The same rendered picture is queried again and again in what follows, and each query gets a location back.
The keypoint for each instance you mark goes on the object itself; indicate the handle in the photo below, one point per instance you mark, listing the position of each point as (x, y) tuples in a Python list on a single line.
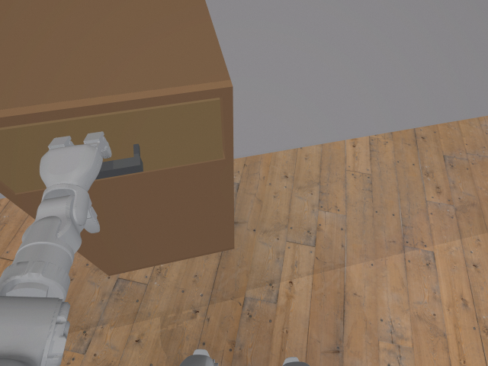
[(122, 166)]

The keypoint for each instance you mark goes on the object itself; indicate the robot left hand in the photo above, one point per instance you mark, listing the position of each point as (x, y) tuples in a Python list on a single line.
[(66, 163)]

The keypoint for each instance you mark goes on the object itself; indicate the left robot forearm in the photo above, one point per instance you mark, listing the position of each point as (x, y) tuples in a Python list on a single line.
[(42, 263)]

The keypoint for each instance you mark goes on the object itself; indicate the left robot shin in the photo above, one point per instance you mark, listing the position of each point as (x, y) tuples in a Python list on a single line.
[(201, 352)]

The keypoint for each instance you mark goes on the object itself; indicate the drawer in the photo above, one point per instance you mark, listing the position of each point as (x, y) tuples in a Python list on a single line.
[(168, 135)]

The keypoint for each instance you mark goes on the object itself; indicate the cabinet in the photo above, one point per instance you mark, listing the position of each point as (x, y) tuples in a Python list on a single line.
[(61, 59)]

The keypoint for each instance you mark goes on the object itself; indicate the left robot upper arm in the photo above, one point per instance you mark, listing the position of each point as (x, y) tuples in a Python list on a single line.
[(33, 330)]

